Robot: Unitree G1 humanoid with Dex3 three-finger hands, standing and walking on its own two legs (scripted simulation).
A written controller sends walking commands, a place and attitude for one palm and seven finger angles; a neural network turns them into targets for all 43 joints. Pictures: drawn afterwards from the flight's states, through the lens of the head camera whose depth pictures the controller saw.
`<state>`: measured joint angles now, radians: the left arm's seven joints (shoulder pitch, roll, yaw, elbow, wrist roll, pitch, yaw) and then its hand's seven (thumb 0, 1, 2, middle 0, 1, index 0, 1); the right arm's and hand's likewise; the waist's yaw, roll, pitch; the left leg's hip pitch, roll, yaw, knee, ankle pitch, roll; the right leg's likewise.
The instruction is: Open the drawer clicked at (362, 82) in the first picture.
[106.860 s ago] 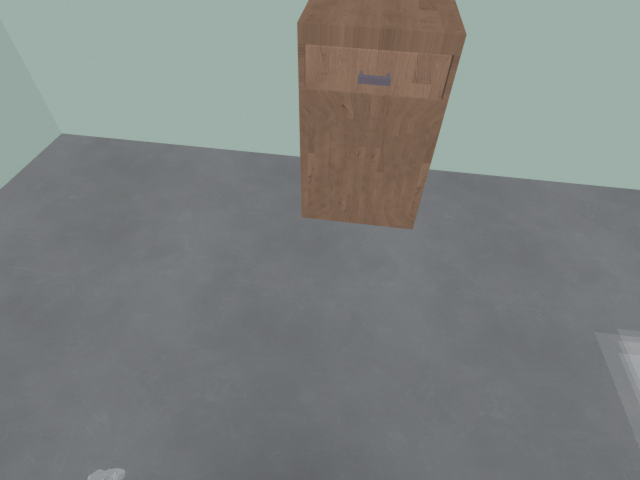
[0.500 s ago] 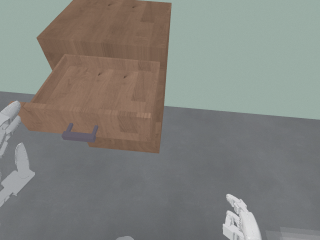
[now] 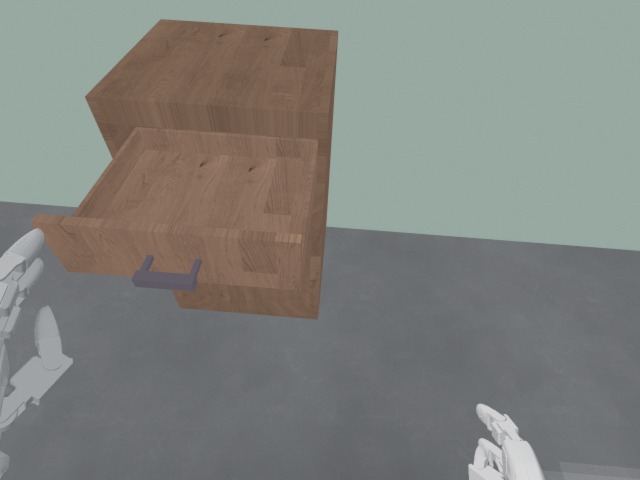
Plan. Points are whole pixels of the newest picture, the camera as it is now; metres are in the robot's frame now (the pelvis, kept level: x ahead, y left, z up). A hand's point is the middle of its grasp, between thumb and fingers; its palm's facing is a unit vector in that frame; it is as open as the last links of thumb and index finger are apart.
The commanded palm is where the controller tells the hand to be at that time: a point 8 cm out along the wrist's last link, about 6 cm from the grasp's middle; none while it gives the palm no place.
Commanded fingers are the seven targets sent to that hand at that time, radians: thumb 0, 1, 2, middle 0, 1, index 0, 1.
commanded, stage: let the arm hang, fingers relaxed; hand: left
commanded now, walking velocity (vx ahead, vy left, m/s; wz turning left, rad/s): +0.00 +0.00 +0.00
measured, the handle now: (169, 271) +0.46 +0.29 -0.08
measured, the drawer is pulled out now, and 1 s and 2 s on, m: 0.30 0.30 0.30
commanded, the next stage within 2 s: look to check the result in 1.18 s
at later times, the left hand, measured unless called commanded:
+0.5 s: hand out of the picture -0.03 +0.19 -0.18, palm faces +0.05 -0.98 -0.19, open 7.0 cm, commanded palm none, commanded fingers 0.00 0.90 0.90 -0.20 -0.30 -0.20 -0.30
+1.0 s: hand out of the picture -0.01 +0.15 -0.18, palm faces +0.05 -0.98 -0.17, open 7.3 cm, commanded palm none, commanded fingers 0.00 0.90 0.90 -0.20 -0.30 -0.20 -0.30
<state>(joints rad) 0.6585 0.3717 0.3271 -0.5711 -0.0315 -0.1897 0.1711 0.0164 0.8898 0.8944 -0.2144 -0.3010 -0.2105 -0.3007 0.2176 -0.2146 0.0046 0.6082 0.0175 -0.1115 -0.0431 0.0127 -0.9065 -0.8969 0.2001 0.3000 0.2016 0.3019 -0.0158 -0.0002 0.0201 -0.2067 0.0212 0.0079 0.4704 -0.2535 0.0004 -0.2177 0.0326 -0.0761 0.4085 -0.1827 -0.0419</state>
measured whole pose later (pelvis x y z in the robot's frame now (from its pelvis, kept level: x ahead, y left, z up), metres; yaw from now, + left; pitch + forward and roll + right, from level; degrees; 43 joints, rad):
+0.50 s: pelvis +0.00 +0.00 +0.00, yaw +1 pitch -2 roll +0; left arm 0.33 0.20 0.01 1.03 0.01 0.04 0.02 0.00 0.98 0.89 -0.21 -0.30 -0.20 -0.30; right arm 0.31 -0.17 0.01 1.03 -0.01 0.03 -0.02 0.01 -0.91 -0.90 0.20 0.30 0.20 0.30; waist 0.02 -0.03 0.10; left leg -0.18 0.00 0.00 0.46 -0.25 0.01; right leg -0.20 0.02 -0.08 0.43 -0.19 -0.04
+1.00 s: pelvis +0.00 -0.01 +0.00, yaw +0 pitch -2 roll +0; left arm 0.30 0.11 0.01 1.12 0.01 0.01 0.04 0.01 0.92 0.89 -0.20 -0.30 -0.20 -0.30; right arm 0.36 -0.08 0.00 1.11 -0.01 0.00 -0.03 0.00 -0.91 -0.90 0.20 0.30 0.20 0.30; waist 0.00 0.01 0.04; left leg -0.17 0.02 0.01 0.46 -0.25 -0.01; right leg -0.20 0.03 -0.08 0.44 -0.20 -0.06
